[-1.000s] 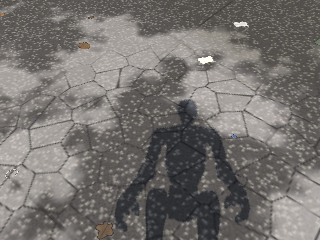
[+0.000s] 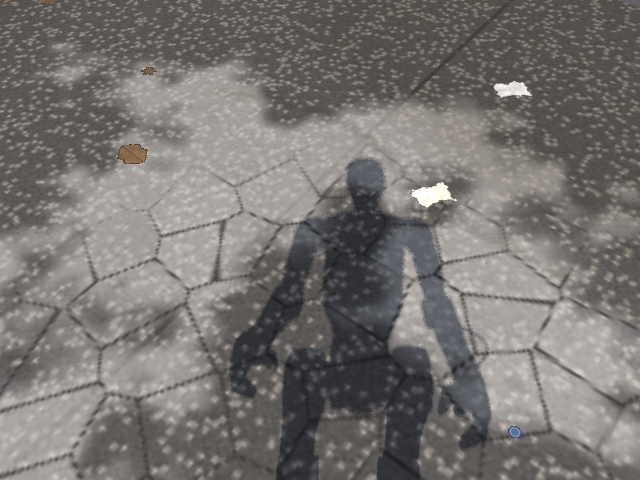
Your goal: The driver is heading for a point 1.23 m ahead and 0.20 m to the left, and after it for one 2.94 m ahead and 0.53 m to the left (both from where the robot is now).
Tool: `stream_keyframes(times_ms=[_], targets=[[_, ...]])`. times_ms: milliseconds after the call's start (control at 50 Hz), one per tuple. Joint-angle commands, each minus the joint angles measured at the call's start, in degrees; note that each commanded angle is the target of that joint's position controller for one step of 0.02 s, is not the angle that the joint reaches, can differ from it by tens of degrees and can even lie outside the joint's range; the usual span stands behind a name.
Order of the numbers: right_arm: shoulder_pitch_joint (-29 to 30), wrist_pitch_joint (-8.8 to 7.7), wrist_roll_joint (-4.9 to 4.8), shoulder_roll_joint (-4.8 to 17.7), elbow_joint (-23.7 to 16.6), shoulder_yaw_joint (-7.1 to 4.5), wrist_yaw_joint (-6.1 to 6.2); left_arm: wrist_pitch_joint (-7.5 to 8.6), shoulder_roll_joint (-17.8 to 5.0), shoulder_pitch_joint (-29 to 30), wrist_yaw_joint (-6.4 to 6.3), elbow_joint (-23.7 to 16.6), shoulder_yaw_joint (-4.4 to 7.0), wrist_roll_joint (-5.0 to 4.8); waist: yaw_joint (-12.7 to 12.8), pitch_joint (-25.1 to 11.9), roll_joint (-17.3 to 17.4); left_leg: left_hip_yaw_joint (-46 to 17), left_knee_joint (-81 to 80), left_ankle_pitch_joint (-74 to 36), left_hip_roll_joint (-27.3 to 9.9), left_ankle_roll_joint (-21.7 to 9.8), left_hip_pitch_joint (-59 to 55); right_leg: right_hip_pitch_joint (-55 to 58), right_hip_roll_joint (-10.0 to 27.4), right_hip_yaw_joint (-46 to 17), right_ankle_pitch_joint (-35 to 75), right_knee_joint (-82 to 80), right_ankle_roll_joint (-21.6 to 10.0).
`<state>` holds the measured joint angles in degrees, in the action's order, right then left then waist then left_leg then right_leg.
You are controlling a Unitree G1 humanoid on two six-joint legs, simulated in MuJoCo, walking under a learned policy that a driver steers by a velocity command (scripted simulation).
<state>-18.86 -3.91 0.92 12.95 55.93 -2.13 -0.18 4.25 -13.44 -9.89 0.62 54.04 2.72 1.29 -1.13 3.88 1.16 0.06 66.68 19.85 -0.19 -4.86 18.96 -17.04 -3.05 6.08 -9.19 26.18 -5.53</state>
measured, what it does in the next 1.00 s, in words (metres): walks ahead: left foot, then right foot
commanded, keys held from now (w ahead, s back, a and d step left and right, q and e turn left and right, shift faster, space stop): w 1.00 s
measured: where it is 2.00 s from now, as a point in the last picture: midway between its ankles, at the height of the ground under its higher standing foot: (336, 331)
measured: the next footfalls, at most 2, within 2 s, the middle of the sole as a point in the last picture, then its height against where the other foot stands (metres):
left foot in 0.40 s outside the picture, level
right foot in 0.96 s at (362, 372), level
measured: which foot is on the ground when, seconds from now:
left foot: up 0.00-0.38, down 0.40-0.98, up 1.00-1.00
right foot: down 0.00-0.42, up 0.44-0.94, down 0.96-1.00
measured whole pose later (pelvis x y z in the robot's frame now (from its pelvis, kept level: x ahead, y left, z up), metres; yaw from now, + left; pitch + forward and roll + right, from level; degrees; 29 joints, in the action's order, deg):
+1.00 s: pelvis +0.55 +0.02 -0.01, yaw +0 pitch +0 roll +1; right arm -26.1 -4.3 0.6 10.9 61.5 -1.9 0.6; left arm 4.6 -11.0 -0.7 0.7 50.1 2.0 2.5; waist -2.9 3.6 0.2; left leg 4.1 34.6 26.8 1.4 -3.2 -0.9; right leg -25.3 -0.5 6.0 -5.4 31.2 -5.9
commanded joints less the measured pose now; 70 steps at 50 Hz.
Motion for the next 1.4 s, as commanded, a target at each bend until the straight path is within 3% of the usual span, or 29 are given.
stream_keyframes(times_ms=[20,80,160,220,300,360,400,420,440,460,480,500,540,600,660,760,860,920,960,980,1000,1020,1040,1060,1100,1160,1200,1300,1400], targets=[[-3.7,0.87,1.16,2.9,-2.1,-0.83,-0.90,1.40,-3.1,-5.6,-0.33,0.6,0.40,-0.46,-0.6,-3.3,-4.1,-2.5,-0.7,-3.6,-4.5,0.9,9.2,8.9,15.7,-17.5,9.8,-16.1,-6.9],[1.1,2.00,1.42,2.7,-3.8,-0.82,-1.58,2.31,-5.4,-8.9,-0.35,2.3,0.87,-0.87,-0.9,-1.4,-3.7,-0.6,-5.0,-7.4,-5.8,2.6,13.3,8.3,14.5,-13.7,11.5,-18.9,-7.4],[11.2,1.97,0.92,2.9,-7.2,-0.49,-1.76,2.01,-5.1,-12.4,-0.33,3.4,0.51,-0.85,1.2,1.1,-3.7,1.6,-16.6,-15.5,-6.6,4.2,17.9,10.4,12.4,-10.2,14.5,-20.3,-6.5],[16.9,1.70,0.50,2.1,-9.0,0.18,-1.71,1.92,-5.4,-15.4,-0.45,4.4,0.41,-0.73,3.1,1.3,-4.3,3.5,-25.3,-19.4,-5.2,4.0,16.4,13.3,12.2,-8.5,18.0,-19.8,-5.8],[21.5,1.29,0.48,3.1,-11.0,0.13,-1.42,1.45,-5.9,-18.6,-1.05,5.9,0.44,-0.12,4.3,2.2,-4.9,4.0,-31.4,-17.7,-3.7,2.1,17.1,21.1,14.9,-8.7,22.7,-17.4,-5.8],[18.0,0.56,0.55,4.3,-10.6,-0.51,-1.02,1.16,-7.1,-16.6,-1.59,6.1,0.78,0.23,1.5,0.6,-5.3,4.8,-35.1,-11.4,-1.2,-0.6,10.3,24.0,16.0,-7.5,36.7,-10.6,-4.4],[2.7,-0.37,1.09,6.3,-5.4,-1.83,-0.13,0.77,-7.4,-14.7,-1.51,5.9,0.84,0.06,-5.0,-7.2,-3.5,6.1,-40.2,-12.3,1.9,-3.2,-8.4,20.4,13.0,-4.6,43.0,7.0,-2.5],[-7.8,-0.87,2.48,10.4,-3.0,-3.10,0.56,0.83,-5.6,-14.7,-1.36,4.3,0.21,-0.46,-8.3,-14.1,0.8,-5.0,-40.6,-8.6,-8.3,-6.1,-23.8,8.8,10.1,-2.8,26.2,23.2,-1.4],[-10.7,-0.61,2.85,16.2,-2.4,-4.59,0.42,0.79,0.1,-21.8,-0.70,3.5,-0.69,-2.46,-4.9,-20.3,14.6,-34.0,-47.2,-4.6,-24.4,-14.0,-37.9,-12.1,-1.4,-0.9,-15.8,44.4,1.2],[-6.0,0.13,0.43,13.5,-3.0,-4.18,-0.09,0.63,-5.5,-18.1,-0.89,3.9,0.79,-0.88,-4.3,-17.6,6.2,-37.7,-51.1,-2.2,-22.4,-13.2,-33.9,-17.3,0.4,-9.7,-19.1,49.4,0.1],[0.2,0.11,-0.04,10.0,-4.0,-3.25,-0.18,0.79,-5.7,-13.4,-0.68,2.4,1.09,-0.81,-1.9,-9.0,3.4,-27.7,-51.6,-2.9,-20.7,-11.5,-25.9,-19.5,3.4,-9.7,-13.8,48.8,-0.2],[3.0,-0.33,0.16,6.5,-4.2,-2.35,-0.42,1.07,-4.5,-10.8,-0.49,1.9,0.84,-0.76,-0.9,-5.2,0.4,-21.7,-53.6,-8.6,-18.2,-10.1,-19.3,-18.1,5.4,-9.4,-9.9,45.7,-0.1],[4.0,-1.09,-0.01,3.3,-2.8,-1.31,-0.09,-0.21,-2.8,-11.1,0.02,2.1,0.72,0.59,2.1,-2.9,2.0,-13.1,-56.0,-15.3,-13.5,-6.8,-11.9,-13.0,7.7,-8.9,-7.2,40.3,0.9],[-0.2,-2.28,-0.35,4.5,-0.7,-1.38,0.06,-1.73,-1.4,-9.9,0.84,1.7,0.61,0.95,3.0,-2.6,2.1,-8.7,-57.7,-21.9,-12.1,-7.1,-10.7,-13.0,8.0,-7.2,-5.1,37.2,2.4],[-3.3,-2.33,-0.44,5.4,0.5,-1.43,0.17,-2.32,-1.8,-2.5,1.15,-0.9,0.51,0.95,1.9,-0.1,1.8,-6.3,-60.0,-22.1,-11.2,-7.0,-12.0,-19.0,9.4,-5.6,0.7,31.4,4.0],[-7.7,-2.11,-0.36,4.9,1.9,-0.98,0.28,-1.97,-0.8,8.1,1.31,-4.6,-0.39,0.19,-0.7,1.5,2.2,-2.8,-60.1,-28.0,-9.6,-5.9,-15.3,-19.6,8.3,-2.8,8.2,16.6,4.8],[-11.5,-1.66,0.33,5.3,3.9,-0.99,0.91,-1.41,-1.5,14.0,1.04,-7.2,-0.59,0.06,-2.2,2.5,2.8,-2.3,-57.2,-34.7,-12.0,-6.4,-23.7,-19.4,6.4,-1.7,6.6,8.8,2.6],[-9.4,-1.41,0.66,6.4,4.0,-1.34,1.37,-0.62,-2.6,10.2,0.61,-6.8,0.03,0.03,0.6,0.7,3.3,-0.9,-50.3,-49.9,-12.9,-5.1,-25.9,-11.8,3.6,-0.6,0.5,5.1,-0.2],[-7.5,-1.07,0.37,6.8,3.8,-1.40,1.22,0.31,-4.6,-5.2,-0.31,-1.8,1.38,0.55,7.1,-7.1,1.7,1.8,-32.9,-55.3,-10.1,-3.2,-22.1,7.0,0.9,0.3,2.0,-0.2,-2.9],[-7.1,-1.18,-0.24,5.2,2.1,-0.80,1.02,0.76,-8.8,-15.6,-1.01,0.5,2.69,2.01,10.5,-14.0,-2.4,3.4,-16.9,-38.2,-7.5,-2.1,-10.3,22.4,11.3,-11.0,-1.8,-0.6,-5.9],[-13.8,-1.13,-2.34,-0.5,1.1,0.08,0.34,0.42,-14.3,-18.6,-0.90,1.0,4.09,2.40,7.2,-20.3,-15.9,5.6,5.0,5.3,3.9,0.5,10.6,36.5,27.8,-40.0,-5.1,-6.8,-14.2],[-9.8,-0.88,-0.74,5.4,1.5,-1.50,0.64,-0.38,-11.7,-13.9,-0.39,0.4,3.68,0.00,6.6,-17.4,-6.8,-3.2,9.7,8.1,2.3,-0.5,15.5,32.0,25.6,-42.9,-7.4,-10.3,-13.2],[-5.2,-1.08,-0.55,5.3,-0.1,-1.74,0.45,-0.37,-8.5,-7.6,-0.27,-0.7,2.75,-0.57,4.2,-8.9,-4.9,-3.4,8.6,2.9,-0.5,-0.8,17.6,23.9,23.7,-33.1,-6.3,-11.2,-11.4],[-2.9,-1.34,-0.44,4.3,-0.5,-1.55,0.29,0.08,-5.1,-4.9,-0.05,-0.9,1.88,-0.36,3.0,-5.0,-2.4,-3.2,5.5,-0.8,-2.4,-0.7,16.1,17.3,21.1,-27.3,-0.8,-13.3,-9.8],[-3.4,-0.06,0.95,2.5,-0.1,-1.47,-0.25,0.84,-1.9,-4.1,-0.48,0.5,0.84,-0.50,-0.1,-2.7,-3.9,-2.8,0.0,-3.3,-4.6,0.3,10.9,9.8,16.4,-18.9,5.0,-15.7,-6.4],[-3.9,1.55,1.28,0.9,0.3,-1.43,-0.51,2.27,-2.9,-8.1,-0.74,2.6,0.60,-0.67,-1.8,-2.4,-3.3,-0.8,-3.1,-3.5,-3.7,2.6,8.6,7.7,15.7,-12.3,31.1,-14.3,-7.0],[-1.4,2.12,1.17,0.7,-0.4,-1.29,-0.29,2.39,-4.0,-9.3,-0.76,3.2,0.55,-0.51,-2.0,-2.3,-4.0,0.5,-7.3,-6.2,-3.5,3.5,9.6,7.7,14.5,-8.5,40.1,-13.4,-6.6],[7.0,2.25,-0.04,0.0,-2.3,-0.07,0.08,1.47,-3.7,-10.7,-1.42,3.8,-0.23,-0.22,0.5,-2.6,-6.6,3.0,-23.3,-14.9,-1.9,3.2,6.2,9.4,12.7,-1.4,42.6,-12.3,-4.0],[9.2,1.89,0.64,2.1,-4.1,-0.46,0.50,-0.19,-4.8,-11.5,-3.13,4.1,0.49,-0.33,1.4,-2.7,-6.8,4.2,-29.4,-10.2,-0.5,0.7,5.9,16.0,16.1,-1.1,42.3,-4.7,-4.2]])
